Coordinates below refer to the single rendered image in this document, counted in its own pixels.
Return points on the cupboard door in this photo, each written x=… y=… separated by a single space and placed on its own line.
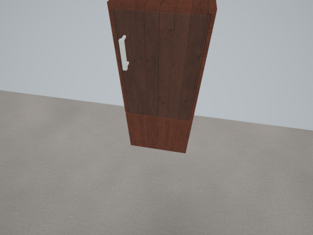
x=164 y=51

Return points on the handle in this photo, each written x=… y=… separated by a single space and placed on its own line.
x=123 y=53

